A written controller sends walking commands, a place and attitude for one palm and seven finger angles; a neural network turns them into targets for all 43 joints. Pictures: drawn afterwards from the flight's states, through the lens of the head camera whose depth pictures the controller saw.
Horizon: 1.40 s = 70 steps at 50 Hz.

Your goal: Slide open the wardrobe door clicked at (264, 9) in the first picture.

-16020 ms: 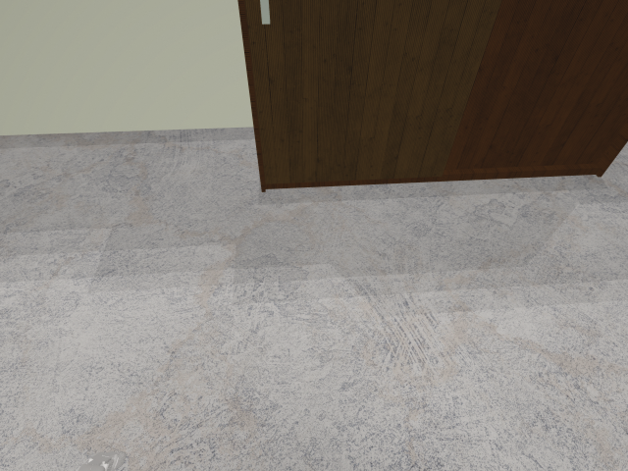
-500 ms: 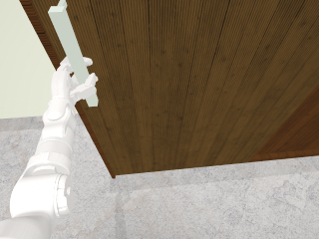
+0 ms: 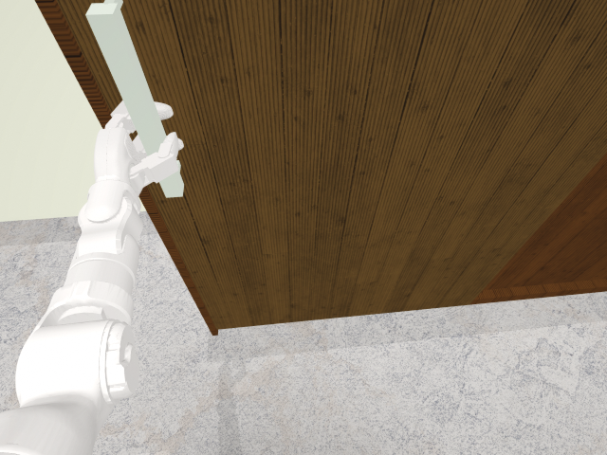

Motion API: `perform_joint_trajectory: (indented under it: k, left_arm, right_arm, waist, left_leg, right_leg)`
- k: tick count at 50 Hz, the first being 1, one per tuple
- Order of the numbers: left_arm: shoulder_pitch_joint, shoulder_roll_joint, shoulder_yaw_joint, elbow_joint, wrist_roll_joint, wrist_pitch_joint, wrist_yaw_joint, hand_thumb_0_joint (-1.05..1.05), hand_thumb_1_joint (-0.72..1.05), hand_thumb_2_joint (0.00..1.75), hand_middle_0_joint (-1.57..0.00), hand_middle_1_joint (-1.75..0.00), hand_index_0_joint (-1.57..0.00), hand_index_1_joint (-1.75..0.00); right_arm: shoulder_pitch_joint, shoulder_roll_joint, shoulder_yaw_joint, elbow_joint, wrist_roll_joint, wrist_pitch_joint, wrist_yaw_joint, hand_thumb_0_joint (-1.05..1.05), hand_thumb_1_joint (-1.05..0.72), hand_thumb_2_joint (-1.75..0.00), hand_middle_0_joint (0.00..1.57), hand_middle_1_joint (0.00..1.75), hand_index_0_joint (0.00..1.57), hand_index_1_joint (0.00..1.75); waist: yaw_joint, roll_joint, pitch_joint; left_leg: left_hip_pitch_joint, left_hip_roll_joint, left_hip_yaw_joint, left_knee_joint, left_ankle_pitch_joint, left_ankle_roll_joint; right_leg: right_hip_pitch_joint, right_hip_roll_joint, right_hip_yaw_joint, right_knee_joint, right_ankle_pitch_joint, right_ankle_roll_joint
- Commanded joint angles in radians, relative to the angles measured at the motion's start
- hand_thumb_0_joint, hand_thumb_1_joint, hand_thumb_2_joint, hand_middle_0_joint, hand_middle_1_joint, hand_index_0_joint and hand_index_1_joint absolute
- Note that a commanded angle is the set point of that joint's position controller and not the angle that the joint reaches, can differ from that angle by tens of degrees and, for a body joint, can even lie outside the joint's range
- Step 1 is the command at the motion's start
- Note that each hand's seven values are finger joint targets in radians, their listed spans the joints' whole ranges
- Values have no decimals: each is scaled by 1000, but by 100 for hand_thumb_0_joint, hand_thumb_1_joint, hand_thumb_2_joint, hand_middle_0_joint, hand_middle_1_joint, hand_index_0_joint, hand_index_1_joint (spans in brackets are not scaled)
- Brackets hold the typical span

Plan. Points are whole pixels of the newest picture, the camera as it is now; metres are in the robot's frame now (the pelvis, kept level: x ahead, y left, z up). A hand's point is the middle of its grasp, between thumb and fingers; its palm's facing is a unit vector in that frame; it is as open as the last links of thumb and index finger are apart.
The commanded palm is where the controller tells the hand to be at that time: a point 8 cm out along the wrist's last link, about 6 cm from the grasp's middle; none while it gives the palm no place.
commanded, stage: grip the handle and tug to test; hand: left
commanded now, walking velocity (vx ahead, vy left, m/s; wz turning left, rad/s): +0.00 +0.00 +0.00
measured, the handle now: (149, 110) +0.52 +0.20 +0.16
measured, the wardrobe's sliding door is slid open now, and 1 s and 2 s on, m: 0.00 0.01 0.06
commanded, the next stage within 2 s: tug the door sideways, standing still in 0.26 s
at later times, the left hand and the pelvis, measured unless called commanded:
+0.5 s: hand (168, 156) +0.47 +0.18 +0.13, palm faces +0.10 -0.99 +0.02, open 6.1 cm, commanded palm +0.44 +0.21 +0.13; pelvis +0.03 +0.01 +0.01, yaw -1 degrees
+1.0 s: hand (178, 156) +0.47 +0.16 +0.13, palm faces +0.17 -0.99 -0.02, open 6.2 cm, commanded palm +0.44 +0.16 +0.13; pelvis +0.01 +0.01 +0.00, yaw +3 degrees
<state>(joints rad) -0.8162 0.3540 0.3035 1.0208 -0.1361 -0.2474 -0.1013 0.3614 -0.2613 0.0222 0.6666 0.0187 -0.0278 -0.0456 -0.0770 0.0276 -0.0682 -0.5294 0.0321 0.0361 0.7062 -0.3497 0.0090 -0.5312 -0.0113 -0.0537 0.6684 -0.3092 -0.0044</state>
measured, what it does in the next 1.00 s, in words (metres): stands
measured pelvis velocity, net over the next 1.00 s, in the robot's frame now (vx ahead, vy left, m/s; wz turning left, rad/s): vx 0.01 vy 0.01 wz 0.05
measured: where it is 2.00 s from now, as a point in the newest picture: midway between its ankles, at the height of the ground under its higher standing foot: outside the picture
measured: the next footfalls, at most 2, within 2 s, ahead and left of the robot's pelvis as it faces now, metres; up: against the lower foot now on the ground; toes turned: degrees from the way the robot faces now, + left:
none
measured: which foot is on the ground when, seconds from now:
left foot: down 0.00-1.00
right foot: down 0.00-1.00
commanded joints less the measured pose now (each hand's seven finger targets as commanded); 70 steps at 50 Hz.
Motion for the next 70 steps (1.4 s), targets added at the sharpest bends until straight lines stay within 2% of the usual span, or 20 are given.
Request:
perform_joint_trajectory:
  k: [1, 8, 12, 15, 18, 19, 21, 24, 27, 30, 35, 45, 54, 56, 61, 66, 67, 68, 69, 70]
  left_arm:
    - [-355, 175, 14, -259, -14, -62, -28, 0, 90, 90, -45, -140, -45, -140]
    - [-236, 146, 1, -357, -32, -20, -26, 0, 90, 90, -45, -140, -45, -140]
    - [-139, 122, -2, -440, -38, 8, -18, 0, 90, 90, -45, -140, -45, -140]
    - [-146, 116, -11, -496, -34, 30, -11, 0, 90, 90, -45, -140, -45, -140]
    - [-67, 100, -8, -570, -39, 51, -7, 0, 90, 90, -45, -140, -45, -140]
    - [-97, 166, 30, -560, -31, 53, 1, 0, 90, 90, -45, -140, -45, -140]
    - [-207, 100, -32, -567, -29, 67, 3, 0, 90, 90, -45, -140, -45, -140]
    - [-347, 55, -81, -516, -16, 77, 20, 0, 90, 90, -45, -140, -45, -140]
    - [-384, -3, -126, -479, 0, 72, 35, 0, 90, 90, -45, -140, -45, -140]
    - [-429, -55, -174, -467, 5, 48, 44, 0, 90, 90, -45, -140, -45, -140]
    - [-491, -140, -246, -408, 0, 11, 46, 0, 90, 90, -45, -140, -45, -140]
    - [-597, -270, -359, -377, 5, -45, 70, 0, 90, 90, -45, -140, -45, -140]
    - [-620, -281, -362, -337, 12, -63, 99, 0, 90, 90, -45, -140, -45, -140]
    - [-629, -294, -372, -347, 12, -67, 102, 0, 90, 90, -45, -140, -45, -140]
    - [-614, -322, -380, -314, 13, -63, 119, 0, 90, 90, -45, -140, -45, -140]
    - [-621, -347, -392, -315, 21, -59, 140, 0, 90, 90, -45, -140, -45, -140]
    - [-687, -320, -378, -343, 21, -60, 148, 0, 90, 90, -45, -140, -45, -140]
    - [-644, 239, -60, -320, 97, -57, 188, 0, 90, 90, -45, -140, -45, -140]
    - [-670, 210, -106, -340, 97, -57, 190, 0, 90, 90, -45, -140, -45, -140]
    - [-611, 40, -224, -327, 87, -44, 170, 0, 90, 90, -45, -140, -45, -140]
  right_arm:
    - [50, -146, -56, -114, 5, -32, -6, 0, -90, -90, 20, 30, 20, 30]
    - [25, -144, -59, -138, 16, -27, -3, 0, -90, -90, 20, 30, 20, 30]
    - [13, -139, -62, -155, 17, -25, 0, 0, -90, -90, 20, 30, 20, 30]
    - [10, -137, -65, -152, 17, -20, -1, 0, -90, -90, 20, 30, 20, 30]
    - [6, -132, -68, -161, 15, -20, 4, 0, -90, -90, 20, 30, 20, 30]
    - [12, -140, -69, -149, 15, -14, -2, 0, -90, -90, 20, 30, 20, 30]
    - [10, -129, -65, -138, 14, -11, -3, 0, -90, -90, 20, 30, 20, 30]
    - [26, -128, -68, -108, 8, -8, -9, 0, -90, -90, 20, 30, 20, 30]
    - [27, -120, -68, -92, 3, -12, -4, 0, -90, -90, 20, 30, 20, 30]
    - [33, -118, -71, -78, -1, -18, 4, 0, -90, -90, 20, 30, 20, 30]
    - [30, -119, -68, -64, -4, -36, 14, 0, -90, -90, 20, 30, 20, 30]
    - [44, -122, -71, -23, -8, -89, 29, 0, -90, -90, 20, 30, 20, 30]
    - [67, -128, -73, 8, -13, -121, 34, 0, -90, -90, 20, 30, 20, 30]
    - [62, -125, -73, 7, -10, -126, 36, 0, -90, -90, 20, 30, 20, 30]
    - [61, -122, -71, 6, -10, -134, 39, 0, -90, -90, 20, 30, 20, 30]
    - [57, -115, -68, 1, -13, -138, 44, 0, -90, -90, 20, 30, 20, 30]
    - [53, -117, -67, 3, -11, -137, 40, 0, -90, -90, 20, 30, 20, 30]
    - [23, -176, -84, 1, 13, -97, -4, 0, -90, -90, 20, 30, 20, 30]
    - [11, -154, -69, -15, 19, -81, -25, 0, -90, -90, 20, 30, 20, 30]
    - [-24, -126, -58, -24, 20, -74, -33, 0, -90, -90, 20, 30, 20, 30]
  waist:
    - [12, 5, -390]
    - [25, -7, -337]
    - [46, -3, -365]
    - [37, 8, -362]
    - [56, 5, -398]
    - [48, -14, -388]
    - [16, 8, -359]
    - [-25, -1, -332]
    - [-27, 57, -354]
    - [-37, 47, -395]
    - [-57, 15, -380]
    - [-78, 53, -380]
    - [-79, 20, -369]
    - [-78, 42, -368]
    - [-78, -4, -348]
    - [-76, 15, -358]
    - [-84, 13, -365]
    - [28, 2, -392]
    - [7, -3, -387]
    - [-5, 22, -344]
  left_leg:
    - [192, -26, -29, -77, 292, 18]
    - [194, -18, -20, -94, 320, 17]
    - [223, -16, -15, -96, 401, 15]
    - [249, -11, -15, -92, 455, 15]
    - [283, -7, -13, -90, 560, 11]
    - [281, -4, -17, -85, 579, 13]
    - [296, -4, -18, -84, 580, 13]
    - [315, -3, -31, -70, 564, 11]
    - [354, -5, -47, -62, 578, -1]
    - [389, -2, -64, -52, 594, -7]
    - [380, -4, -83, -54, 509, -11]
    - [394, -3, -115, -57, 416, -22]
    - [380, -7, -117, -63, 396, -23]
    - [379, -8, -113, -63, 385, -24]
    - [348, -13, -108, -66, 348, -18]
    - [349, -18, -98, -60, 356, -16]
    - [350, -19, -98, -61, 338, -15]
    - [303, 50, -90, -100, 303, 44]
    - [301, 39, -70, -137, 283, 46]
    - [305, 57, -75, -150, 283, 46]
  right_leg:
    - [193, 38, 21, -58, 336, -20]
    - [213, 41, 13, -69, 363, -20]
    - [254, 39, 12, -65, 426, -20]
    - [253, 39, 12, -66, 460, -17]
    - [287, 38, 10, -61, 527, -15]
    - [290, 37, 14, -62, 539, -15]
    - [255, 37, 13, -69, 543, -11]
    - [193, 38, 8, -75, 507, -8]
    - [141, 36, 1, -69, 463, -12]
    - [116, 37, -5, -60, 445, -12]
    - [73, 40, -14, -59, 373, -15]
    - [3, 42, -23, -52, 268, -21]
    - [1, 45, -28, -49, 261, -21]
    - [-6, 45, -26, -48, 255, -21]
    - [4, 45, -27, -49, 252, -20]
    - [6, 42, -24, -44, 270, -19]
    - [9, 41, -22, -47, 266, -18]
    - [192, -28, 31, -78, 216, -9]
    - [238, -32, 29, -99, 257, -11]
    - [233, -30, 10, -82, 252, -4]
